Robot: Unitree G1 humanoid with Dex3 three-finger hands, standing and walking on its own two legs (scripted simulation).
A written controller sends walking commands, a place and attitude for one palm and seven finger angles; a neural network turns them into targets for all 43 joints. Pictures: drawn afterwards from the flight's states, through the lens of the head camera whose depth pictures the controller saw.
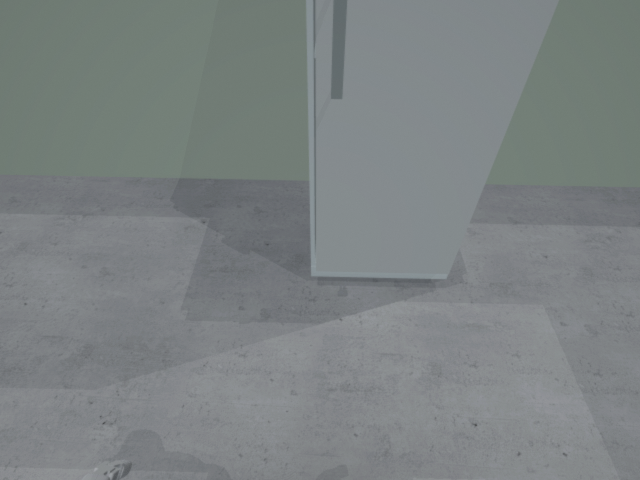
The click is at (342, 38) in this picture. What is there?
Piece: fridge door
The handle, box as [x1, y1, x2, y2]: [331, 0, 346, 98]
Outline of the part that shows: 334,0 331,98 341,98 346,0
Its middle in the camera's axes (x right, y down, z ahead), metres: +0.04 -0.43 +0.83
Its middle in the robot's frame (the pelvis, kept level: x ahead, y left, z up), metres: +0.93 +0.01 +0.17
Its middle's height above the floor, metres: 0.94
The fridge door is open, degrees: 0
